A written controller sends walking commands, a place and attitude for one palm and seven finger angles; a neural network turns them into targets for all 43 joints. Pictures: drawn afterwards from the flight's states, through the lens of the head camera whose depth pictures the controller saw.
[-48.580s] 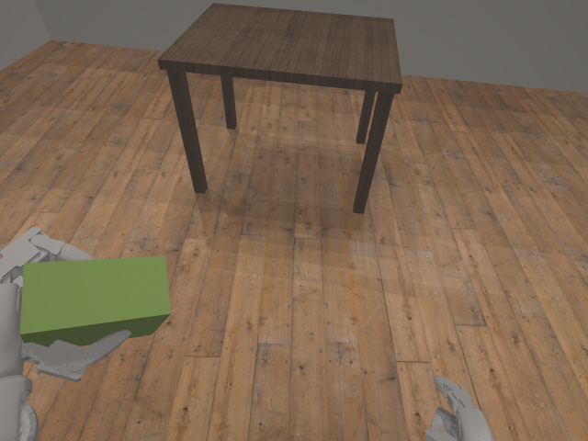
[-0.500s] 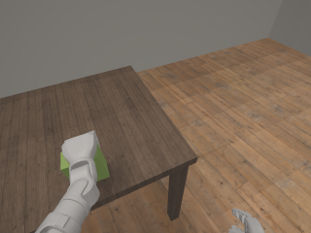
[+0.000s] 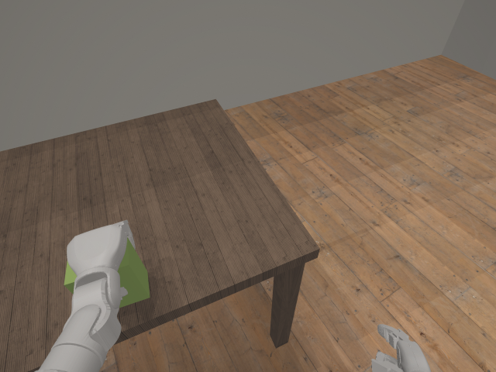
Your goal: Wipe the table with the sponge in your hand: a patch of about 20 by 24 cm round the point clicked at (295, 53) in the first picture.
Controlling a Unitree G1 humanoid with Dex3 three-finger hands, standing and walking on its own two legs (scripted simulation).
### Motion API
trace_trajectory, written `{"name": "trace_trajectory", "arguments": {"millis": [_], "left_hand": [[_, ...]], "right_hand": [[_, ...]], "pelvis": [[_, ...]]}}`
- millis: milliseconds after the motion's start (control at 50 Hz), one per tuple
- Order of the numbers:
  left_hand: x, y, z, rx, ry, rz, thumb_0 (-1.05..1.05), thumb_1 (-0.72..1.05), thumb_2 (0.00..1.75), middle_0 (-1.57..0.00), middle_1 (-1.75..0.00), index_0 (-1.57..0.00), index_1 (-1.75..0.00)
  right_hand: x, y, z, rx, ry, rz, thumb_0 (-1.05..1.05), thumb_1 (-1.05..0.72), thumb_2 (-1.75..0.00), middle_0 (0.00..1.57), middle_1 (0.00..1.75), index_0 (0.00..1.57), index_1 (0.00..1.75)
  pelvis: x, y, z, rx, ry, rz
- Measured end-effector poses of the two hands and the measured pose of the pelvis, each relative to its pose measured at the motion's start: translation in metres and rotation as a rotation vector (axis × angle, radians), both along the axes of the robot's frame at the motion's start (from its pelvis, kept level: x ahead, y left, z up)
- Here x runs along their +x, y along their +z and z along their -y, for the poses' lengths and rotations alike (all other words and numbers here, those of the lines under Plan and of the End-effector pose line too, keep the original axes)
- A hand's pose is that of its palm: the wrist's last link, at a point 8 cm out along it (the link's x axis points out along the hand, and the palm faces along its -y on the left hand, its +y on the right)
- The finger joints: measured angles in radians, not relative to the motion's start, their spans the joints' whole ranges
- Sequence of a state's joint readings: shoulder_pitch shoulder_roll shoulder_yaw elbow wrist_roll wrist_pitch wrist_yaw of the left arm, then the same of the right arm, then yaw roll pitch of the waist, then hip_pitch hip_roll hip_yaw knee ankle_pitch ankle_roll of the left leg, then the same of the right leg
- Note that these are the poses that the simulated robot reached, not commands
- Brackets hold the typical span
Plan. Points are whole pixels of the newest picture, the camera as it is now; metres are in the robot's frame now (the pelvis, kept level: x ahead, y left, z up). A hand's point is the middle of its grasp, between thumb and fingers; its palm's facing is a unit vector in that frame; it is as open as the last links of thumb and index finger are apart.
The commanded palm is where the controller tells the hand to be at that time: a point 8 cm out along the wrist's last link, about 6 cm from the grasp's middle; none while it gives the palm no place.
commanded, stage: wipe forward along the middle lane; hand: left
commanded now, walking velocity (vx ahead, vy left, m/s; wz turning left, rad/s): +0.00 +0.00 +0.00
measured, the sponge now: (115, 282) +0.27 +0.29 -0.05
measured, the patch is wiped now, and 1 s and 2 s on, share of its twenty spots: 0.90 0.90 0.95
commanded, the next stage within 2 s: slide back across to the first lane in 1.60 s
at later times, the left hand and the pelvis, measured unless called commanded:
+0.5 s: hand (108, 248) +0.32 +0.30 +0.00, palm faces -0.12 -0.02 -0.99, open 9.9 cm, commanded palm +0.31 +0.31 +0.04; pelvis -0.03 -0.01 -0.01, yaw +1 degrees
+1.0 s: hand (104, 227) +0.36 +0.33 +0.00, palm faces -0.14 +0.01 -0.99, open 9.9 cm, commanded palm +0.36 +0.32 +0.04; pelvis -0.05 -0.02 -0.03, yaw +0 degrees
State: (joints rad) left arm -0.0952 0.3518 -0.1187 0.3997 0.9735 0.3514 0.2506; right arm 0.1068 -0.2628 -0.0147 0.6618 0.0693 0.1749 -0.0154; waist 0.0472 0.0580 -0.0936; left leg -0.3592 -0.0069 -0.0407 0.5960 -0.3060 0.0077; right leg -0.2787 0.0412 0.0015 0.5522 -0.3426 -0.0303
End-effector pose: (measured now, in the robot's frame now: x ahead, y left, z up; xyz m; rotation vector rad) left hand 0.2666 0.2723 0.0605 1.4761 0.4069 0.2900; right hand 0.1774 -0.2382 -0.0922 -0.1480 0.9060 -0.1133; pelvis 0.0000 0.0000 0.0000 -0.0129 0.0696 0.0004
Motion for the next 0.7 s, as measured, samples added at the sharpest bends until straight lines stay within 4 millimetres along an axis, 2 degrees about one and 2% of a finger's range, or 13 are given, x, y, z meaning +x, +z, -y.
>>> {"name": "trace_trajectory", "arguments": {"millis": [120,300,700], "left_hand": [[0.004,-0.003,-0.002,0.000,0.009,-0.019,0.00,-0.48,1.07,-0.73,-1.34,-0.73,-1.36],[0.024,0.000,-0.012,0.043,-0.001,-0.048,-0.01,-0.51,1.07,-0.76,-1.31,-0.77,-1.33],[0.054,-0.003,-0.029,0.084,-0.008,-0.065,0.00,-0.54,1.08,-0.79,-1.30,-0.79,-1.32]], "right_hand": [[-0.007,-0.006,0.000,-0.012,0.004,-0.029,0.01,-0.90,-0.90,0.20,0.30,0.19,0.30],[-0.030,-0.019,0.005,-0.024,-0.008,-0.078,0.01,-0.90,-0.90,0.20,0.30,0.20,0.30],[-0.131,-0.046,0.043,-0.068,-0.111,-0.256,0.01,-0.90,-0.90,0.20,0.30,0.20,0.30]], "pelvis": [[-0.005,-0.001,0.001,0.000,0.010,-0.007],[-0.016,-0.005,0.006,-0.002,0.016,-0.041],[-0.043,-0.019,0.017,-0.014,0.013,-0.120]]}}
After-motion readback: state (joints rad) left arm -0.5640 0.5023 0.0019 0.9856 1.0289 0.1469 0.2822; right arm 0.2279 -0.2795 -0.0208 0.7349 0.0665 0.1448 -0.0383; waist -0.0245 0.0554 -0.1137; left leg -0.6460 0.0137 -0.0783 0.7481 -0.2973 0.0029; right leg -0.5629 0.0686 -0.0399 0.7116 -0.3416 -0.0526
